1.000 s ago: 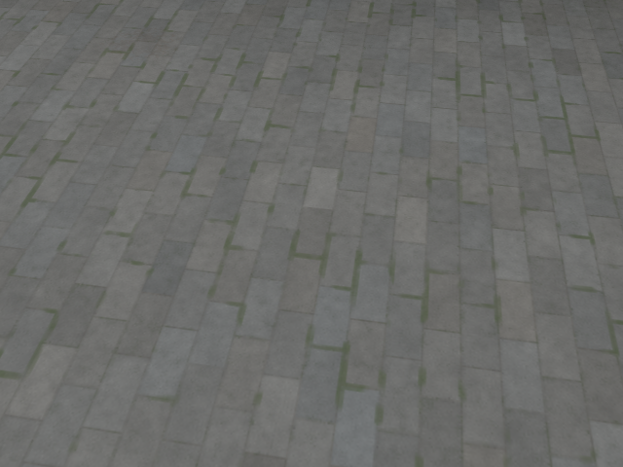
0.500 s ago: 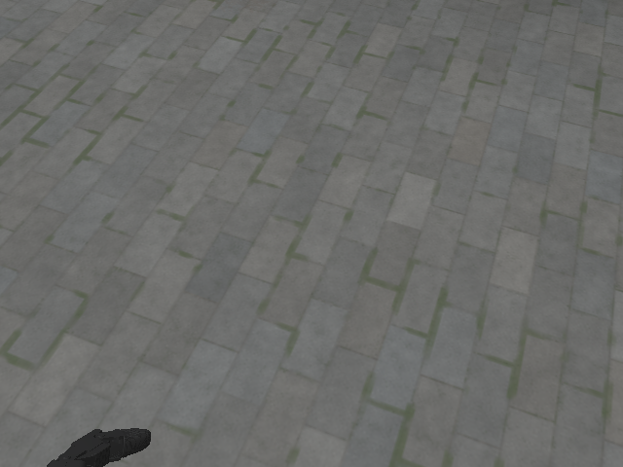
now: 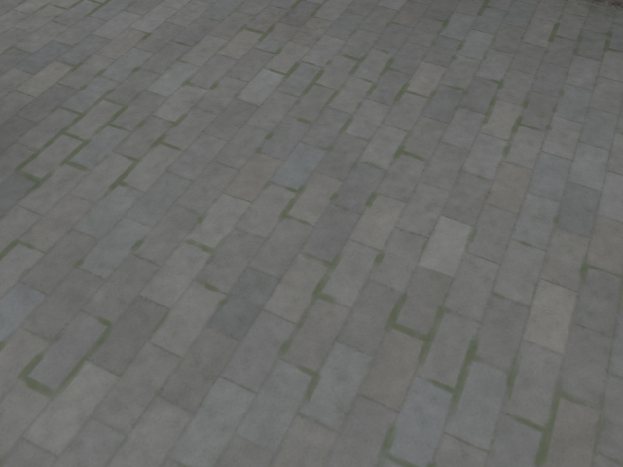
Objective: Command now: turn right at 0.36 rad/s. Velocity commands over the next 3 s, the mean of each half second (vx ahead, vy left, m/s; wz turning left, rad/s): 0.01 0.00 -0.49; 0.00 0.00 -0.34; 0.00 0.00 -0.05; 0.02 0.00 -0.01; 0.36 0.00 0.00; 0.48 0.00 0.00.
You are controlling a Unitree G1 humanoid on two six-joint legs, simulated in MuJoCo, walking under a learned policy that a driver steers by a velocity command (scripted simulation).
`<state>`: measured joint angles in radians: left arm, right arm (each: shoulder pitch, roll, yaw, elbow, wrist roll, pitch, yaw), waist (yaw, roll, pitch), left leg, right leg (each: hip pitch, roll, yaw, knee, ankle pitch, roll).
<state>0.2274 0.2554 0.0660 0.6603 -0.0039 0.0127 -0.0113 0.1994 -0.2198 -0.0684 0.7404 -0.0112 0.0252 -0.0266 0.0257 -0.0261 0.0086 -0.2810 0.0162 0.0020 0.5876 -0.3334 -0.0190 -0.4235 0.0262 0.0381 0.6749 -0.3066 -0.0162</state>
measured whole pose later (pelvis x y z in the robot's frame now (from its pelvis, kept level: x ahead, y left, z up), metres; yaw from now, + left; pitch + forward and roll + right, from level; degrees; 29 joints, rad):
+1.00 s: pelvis +0.03 -0.01 +0.01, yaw -27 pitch +0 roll +0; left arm 0.20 0.28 0.05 0.68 0.00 0.05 0.01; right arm 0.16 -0.23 -0.03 0.77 0.00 0.00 0.00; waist 0.00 -0.02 0.05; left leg -0.25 0.00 -0.05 0.52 -0.28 -0.01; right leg -0.20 0.01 0.09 0.48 -0.27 0.04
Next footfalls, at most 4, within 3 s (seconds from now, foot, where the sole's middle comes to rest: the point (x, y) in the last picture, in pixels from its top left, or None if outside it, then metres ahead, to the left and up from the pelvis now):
0.66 left None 0.12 0.09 -0.76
0.98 right None -0.02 -0.14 -0.76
2.58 right None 0.34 -0.29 -0.76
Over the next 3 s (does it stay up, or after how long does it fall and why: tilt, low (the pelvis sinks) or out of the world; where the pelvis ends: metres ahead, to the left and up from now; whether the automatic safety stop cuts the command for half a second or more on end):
stays up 0.42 -0.22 0.02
